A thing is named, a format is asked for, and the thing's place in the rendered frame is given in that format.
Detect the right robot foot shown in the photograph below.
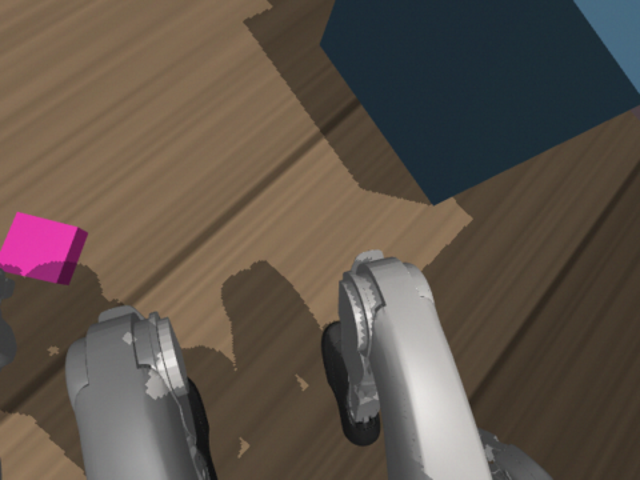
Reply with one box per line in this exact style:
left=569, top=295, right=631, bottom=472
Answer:
left=321, top=321, right=380, bottom=446

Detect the left robot foot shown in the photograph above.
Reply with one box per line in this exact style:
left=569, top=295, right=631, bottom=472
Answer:
left=187, top=377, right=218, bottom=480

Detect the left robot arm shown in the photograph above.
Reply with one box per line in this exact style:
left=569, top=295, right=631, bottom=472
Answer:
left=0, top=268, right=17, bottom=480

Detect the right robot hand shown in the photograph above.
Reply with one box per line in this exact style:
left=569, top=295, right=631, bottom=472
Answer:
left=477, top=427, right=554, bottom=480

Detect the small box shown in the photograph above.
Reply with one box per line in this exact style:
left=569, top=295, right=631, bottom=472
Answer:
left=0, top=212, right=88, bottom=285

